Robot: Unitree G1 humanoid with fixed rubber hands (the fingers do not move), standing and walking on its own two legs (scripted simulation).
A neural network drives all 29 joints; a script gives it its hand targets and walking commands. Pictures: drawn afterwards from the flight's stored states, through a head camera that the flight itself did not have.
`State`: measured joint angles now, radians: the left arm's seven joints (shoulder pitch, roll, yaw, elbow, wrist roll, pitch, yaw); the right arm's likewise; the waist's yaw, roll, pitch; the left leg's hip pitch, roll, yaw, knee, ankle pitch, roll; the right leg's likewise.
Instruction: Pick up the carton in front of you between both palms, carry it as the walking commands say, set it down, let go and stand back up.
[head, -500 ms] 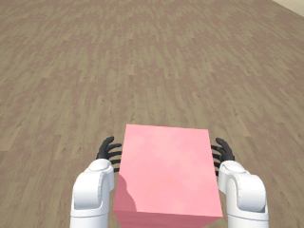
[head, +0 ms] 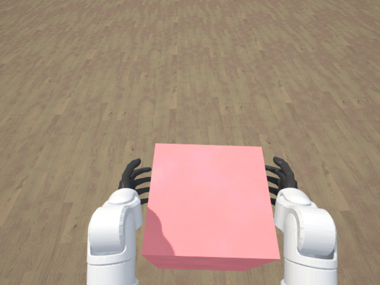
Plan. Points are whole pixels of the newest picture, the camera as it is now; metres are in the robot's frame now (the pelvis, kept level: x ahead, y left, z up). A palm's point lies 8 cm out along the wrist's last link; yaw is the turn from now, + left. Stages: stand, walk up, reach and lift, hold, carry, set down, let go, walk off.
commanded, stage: carry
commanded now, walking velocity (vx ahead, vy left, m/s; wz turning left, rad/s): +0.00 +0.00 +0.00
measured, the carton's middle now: (204, 213) +0.30 +0.00 +0.00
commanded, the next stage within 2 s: none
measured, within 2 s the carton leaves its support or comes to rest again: neither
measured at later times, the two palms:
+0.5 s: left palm (149, 150) +0.41 +0.12 +0.08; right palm (280, 152) +0.40 -0.17 +0.08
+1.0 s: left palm (156, 164) +0.39 +0.11 +0.06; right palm (287, 165) +0.38 -0.18 +0.07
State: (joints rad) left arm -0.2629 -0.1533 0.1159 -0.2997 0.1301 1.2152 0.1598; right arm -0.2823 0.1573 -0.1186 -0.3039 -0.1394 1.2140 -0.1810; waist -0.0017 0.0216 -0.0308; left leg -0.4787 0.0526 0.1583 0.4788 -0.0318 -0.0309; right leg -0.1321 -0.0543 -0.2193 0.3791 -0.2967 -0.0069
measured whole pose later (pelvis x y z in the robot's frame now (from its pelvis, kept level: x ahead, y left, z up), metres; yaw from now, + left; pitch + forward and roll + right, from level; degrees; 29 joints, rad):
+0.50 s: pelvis +0.12 -0.01 +0.00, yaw -3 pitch +5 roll +1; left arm -0.26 -0.15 0.12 -0.23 0.14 1.23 0.17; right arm -0.28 0.16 -0.12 -0.21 -0.14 1.20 -0.18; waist 0.00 0.00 -0.11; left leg -0.37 0.06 0.19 0.54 -0.20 0.02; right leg -0.10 -0.06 -0.15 0.45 -0.37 0.04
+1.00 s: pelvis +0.10 -0.02 -0.02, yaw -4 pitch +3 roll +1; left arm -0.24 -0.15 0.12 -0.16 0.16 1.19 0.17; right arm -0.28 0.16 -0.12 -0.13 -0.15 1.15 -0.18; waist 0.00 -0.02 -0.09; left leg -0.37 0.08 0.19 0.57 -0.25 -0.01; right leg -0.12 -0.06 -0.18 0.52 -0.46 0.00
